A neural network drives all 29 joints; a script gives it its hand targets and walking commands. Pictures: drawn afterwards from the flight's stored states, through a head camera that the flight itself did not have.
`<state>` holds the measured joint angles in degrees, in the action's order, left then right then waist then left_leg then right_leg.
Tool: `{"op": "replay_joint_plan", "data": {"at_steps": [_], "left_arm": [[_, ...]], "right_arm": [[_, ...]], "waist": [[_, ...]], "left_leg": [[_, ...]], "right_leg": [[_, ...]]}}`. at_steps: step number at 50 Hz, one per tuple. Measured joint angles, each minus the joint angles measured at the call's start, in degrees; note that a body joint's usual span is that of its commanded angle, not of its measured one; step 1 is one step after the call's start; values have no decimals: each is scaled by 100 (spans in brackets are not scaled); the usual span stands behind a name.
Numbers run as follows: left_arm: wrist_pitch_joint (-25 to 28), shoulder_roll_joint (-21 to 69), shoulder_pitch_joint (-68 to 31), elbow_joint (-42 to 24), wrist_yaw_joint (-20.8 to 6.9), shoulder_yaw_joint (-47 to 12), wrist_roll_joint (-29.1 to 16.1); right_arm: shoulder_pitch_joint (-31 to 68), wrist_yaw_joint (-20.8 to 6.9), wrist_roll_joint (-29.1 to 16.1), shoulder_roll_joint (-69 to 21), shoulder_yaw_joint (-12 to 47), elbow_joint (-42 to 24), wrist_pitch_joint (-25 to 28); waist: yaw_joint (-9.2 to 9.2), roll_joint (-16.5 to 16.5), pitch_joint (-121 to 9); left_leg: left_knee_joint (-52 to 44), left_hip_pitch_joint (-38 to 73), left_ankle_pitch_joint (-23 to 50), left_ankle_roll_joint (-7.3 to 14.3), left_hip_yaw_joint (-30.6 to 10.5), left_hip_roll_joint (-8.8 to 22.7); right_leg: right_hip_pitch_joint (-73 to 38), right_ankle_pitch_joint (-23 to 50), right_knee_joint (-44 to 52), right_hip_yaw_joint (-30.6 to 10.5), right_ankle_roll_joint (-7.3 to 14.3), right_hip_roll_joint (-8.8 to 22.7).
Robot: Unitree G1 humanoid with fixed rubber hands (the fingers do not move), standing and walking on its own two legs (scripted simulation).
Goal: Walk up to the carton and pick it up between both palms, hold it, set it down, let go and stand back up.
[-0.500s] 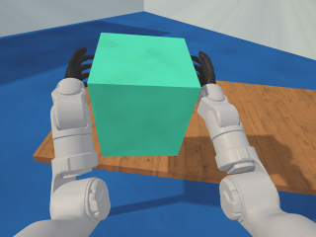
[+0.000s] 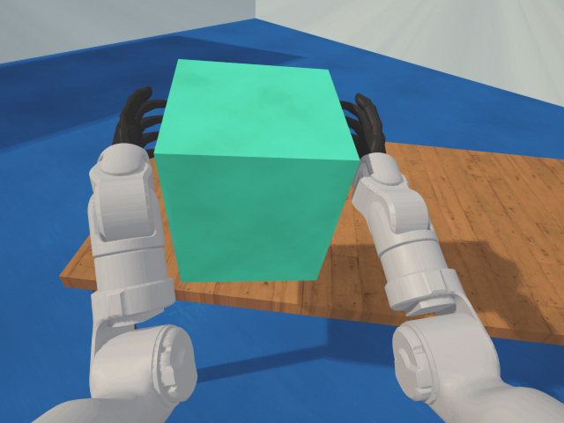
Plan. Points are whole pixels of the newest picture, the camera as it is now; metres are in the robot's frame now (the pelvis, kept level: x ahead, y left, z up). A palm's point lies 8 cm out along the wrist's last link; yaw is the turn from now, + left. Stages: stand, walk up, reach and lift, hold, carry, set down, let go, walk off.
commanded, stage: hold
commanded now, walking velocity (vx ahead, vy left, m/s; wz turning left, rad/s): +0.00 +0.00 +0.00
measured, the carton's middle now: (252, 178) +0.40 +0.01 +0.18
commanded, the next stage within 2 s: set down in 0.92 s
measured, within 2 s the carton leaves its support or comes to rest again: neither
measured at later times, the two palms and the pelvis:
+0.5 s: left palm (132, 154) +0.37 +0.16 +0.24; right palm (363, 150) +0.37 -0.14 +0.24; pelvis +0.01 -0.01 +0.00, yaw +1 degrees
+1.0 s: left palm (137, 151) +0.35 +0.15 +0.25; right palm (374, 155) +0.35 -0.15 +0.24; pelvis +0.00 +0.00 +0.00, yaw +0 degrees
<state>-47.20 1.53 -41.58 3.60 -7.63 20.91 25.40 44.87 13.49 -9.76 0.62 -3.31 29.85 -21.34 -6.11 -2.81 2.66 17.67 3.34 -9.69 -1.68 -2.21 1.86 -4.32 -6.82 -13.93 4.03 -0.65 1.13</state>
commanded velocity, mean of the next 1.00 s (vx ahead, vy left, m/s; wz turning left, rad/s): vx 0.00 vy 0.00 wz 0.00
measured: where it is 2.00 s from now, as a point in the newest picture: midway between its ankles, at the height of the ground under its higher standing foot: outside the picture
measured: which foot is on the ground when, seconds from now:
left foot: down 0.00-1.00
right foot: down 0.00-1.00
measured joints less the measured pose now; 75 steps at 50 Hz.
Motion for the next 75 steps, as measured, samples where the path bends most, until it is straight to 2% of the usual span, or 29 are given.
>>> {"op": "replay_joint_plan", "data": {"at_steps": [3,8,14,26,35,41,50,53,57,62,65,69,75], "left_arm": [[59,5,-88,159,1,42,15],[147,55,-310,578,-39,257,152],[239,-67,-132,366,-19,155,-59],[109,-69,60,162,-62,40,-20],[99,-5,51,165,-43,49,42],[53,-5,162,-209,76,-94,-103],[58,63,-12,120,-6,70,16],[270,40,-144,281,10,119,-19],[705,39,-442,621,-11,257,74],[1224,78,-582,943,-200,412,340],[1399,93,-364,986,-279,388,365],[1638,150,227,792,-166,171,172],[1963,214,1045,317,313,-392,-304]], "right_arm": [[46,-27,83,-15,-76,80,9],[235,-74,199,12,-144,445,-3],[201,30,61,8,16,292,108],[47,100,-130,32,144,143,29],[52,42,-89,43,93,173,20],[-62,19,-127,52,105,-135,89],[-3,5,16,46,29,11,-43],[97,-27,135,5,-110,85,108],[305,-179,520,-115,-476,344,503],[320,-379,1103,-320,-919,584,1209],[175,-456,1280,-412,-1020,647,1610],[-194,-521,1237,-418,-860,636,2032],[-857,-486,796,-203,-347,444,2643]], "waist": [[3,11,-27],[123,-8,-8],[66,-21,-28],[-11,-107,-5],[35,-72,13],[-26,-4,-42],[-2,42,-19],[33,53,-76],[99,21,-125],[165,-68,-74],[174,-116,33],[153,-184,213],[95,-237,377]], "left_leg": [[-29,-23,27,-1,-5,-1],[-135,-18,89,4,38,6],[-29,-53,14,-47,-41,61],[30,78,-74,-44,-70,39],[-8,78,-42,-10,-2,4],[54,2,-52,-30,-34,27],[-39,65,34,-3,3,14],[-19,-16,39,3,9,4],[-64,0,50,26,9,-17],[-181,194,44,45,-27,-49],[-194,301,1,26,-61,-62],[-133,323,-88,13,-109,-68],[88,120,-252,-23,-147,-43]], "right_leg": [[42,2,-14,6,8,1],[142,-27,-98,-36,39,-2],[70,-34,-32,42,51,-59],[-112,-95,-15,74,25,-38],[-54,-79,-49,8,9,0],[-45,-35,8,39,18,-27],[-29,-13,-40,5,13,-11],[75,-27,-105,-3,13,0],[92,-58,-138,-2,8,23],[-94,-119,-85,41,-9,57],[-227,-171,-55,81,-18,72],[-317,-226,-16,133,-30,76],[-229,-287,-17,175,-37,47]]}}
